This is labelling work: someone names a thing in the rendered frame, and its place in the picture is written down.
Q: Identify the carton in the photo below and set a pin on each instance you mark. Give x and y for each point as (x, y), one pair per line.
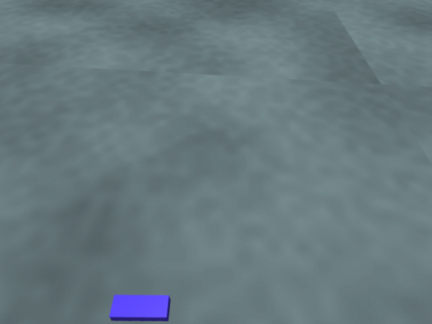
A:
(140, 308)

